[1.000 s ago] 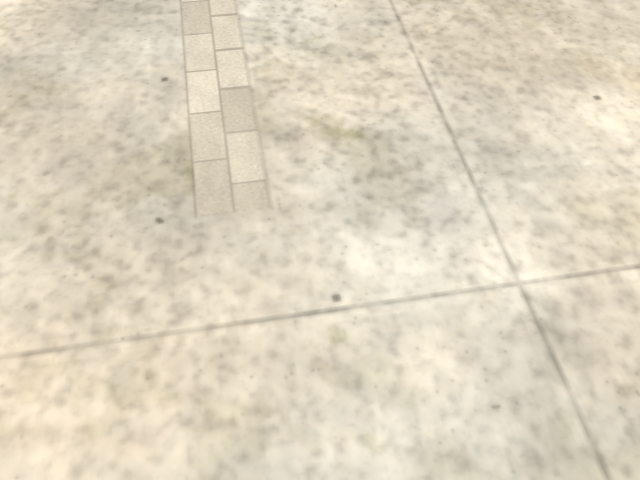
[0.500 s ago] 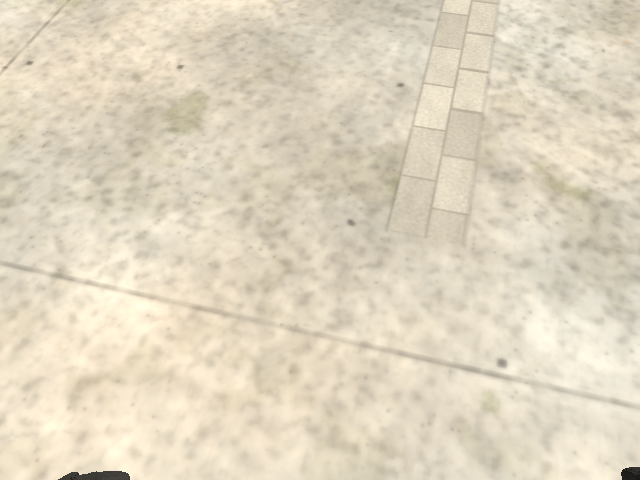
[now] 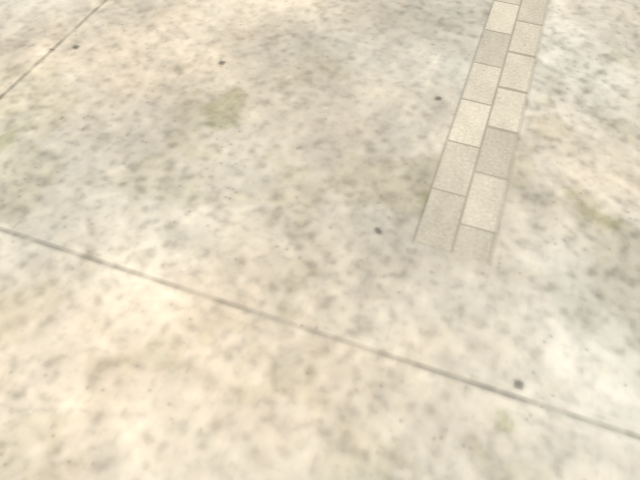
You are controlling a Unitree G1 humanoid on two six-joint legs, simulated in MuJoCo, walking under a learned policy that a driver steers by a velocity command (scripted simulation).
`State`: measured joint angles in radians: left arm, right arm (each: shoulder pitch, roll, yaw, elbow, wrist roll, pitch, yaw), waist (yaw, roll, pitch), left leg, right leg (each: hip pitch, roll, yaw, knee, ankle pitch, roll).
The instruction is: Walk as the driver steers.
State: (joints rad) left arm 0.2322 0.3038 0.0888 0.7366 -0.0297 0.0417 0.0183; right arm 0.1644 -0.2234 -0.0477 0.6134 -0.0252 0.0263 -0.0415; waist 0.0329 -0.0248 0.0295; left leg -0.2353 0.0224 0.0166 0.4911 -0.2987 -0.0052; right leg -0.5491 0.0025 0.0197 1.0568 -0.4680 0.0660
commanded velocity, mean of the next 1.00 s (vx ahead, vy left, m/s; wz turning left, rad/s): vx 0.06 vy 0.00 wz -0.37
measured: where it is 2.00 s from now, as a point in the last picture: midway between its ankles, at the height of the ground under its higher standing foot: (307, 291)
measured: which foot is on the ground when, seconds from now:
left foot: down 0.00-0.24, up 0.26-0.70, down 0.72-0.92, up 0.94-1.00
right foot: up 0.00-0.20, down 0.22-1.00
